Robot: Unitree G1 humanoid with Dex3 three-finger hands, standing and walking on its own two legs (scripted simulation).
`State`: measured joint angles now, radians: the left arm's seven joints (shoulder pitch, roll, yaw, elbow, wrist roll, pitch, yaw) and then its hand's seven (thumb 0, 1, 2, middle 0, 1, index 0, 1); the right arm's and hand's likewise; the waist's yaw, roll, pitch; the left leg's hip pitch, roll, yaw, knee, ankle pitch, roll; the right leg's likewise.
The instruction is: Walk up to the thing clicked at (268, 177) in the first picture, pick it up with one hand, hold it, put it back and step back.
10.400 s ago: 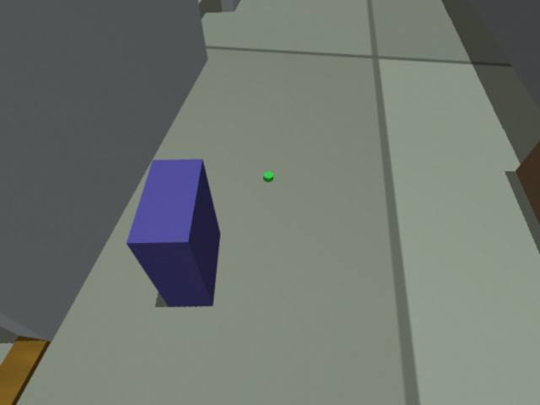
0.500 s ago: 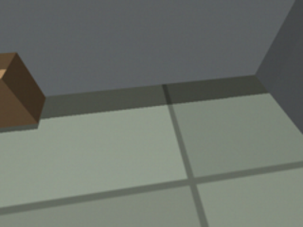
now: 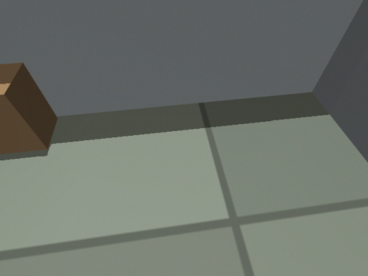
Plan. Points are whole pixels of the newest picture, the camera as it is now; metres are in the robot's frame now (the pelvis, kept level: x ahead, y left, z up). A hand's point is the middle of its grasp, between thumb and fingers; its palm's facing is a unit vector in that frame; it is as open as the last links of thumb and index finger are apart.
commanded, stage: stand
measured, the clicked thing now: out of the picture -0.34 +1.16 -0.77
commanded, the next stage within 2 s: walk up in 0.20 s
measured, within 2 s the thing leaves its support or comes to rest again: neither
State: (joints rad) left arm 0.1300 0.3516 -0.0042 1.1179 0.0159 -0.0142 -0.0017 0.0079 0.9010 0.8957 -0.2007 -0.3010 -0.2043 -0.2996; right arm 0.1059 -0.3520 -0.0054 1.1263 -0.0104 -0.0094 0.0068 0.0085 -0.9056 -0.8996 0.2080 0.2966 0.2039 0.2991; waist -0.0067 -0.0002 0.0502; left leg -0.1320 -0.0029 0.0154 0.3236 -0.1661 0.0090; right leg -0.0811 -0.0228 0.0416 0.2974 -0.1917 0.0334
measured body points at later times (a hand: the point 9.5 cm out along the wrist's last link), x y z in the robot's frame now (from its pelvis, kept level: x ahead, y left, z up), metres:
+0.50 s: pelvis +0.04 -0.05 -0.02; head +0.05 -0.06 +0.43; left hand +0.11 +0.30 -0.12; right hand +0.07 -0.38 -0.15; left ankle +0.01 +0.10 -0.74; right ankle +0.08 -0.17 -0.75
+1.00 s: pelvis +0.23 -0.01 -0.02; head +0.26 +0.01 +0.43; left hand +0.28 +0.31 -0.15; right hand +0.31 -0.33 -0.11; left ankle +0.28 +0.10 -0.75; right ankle +0.16 -0.16 -0.67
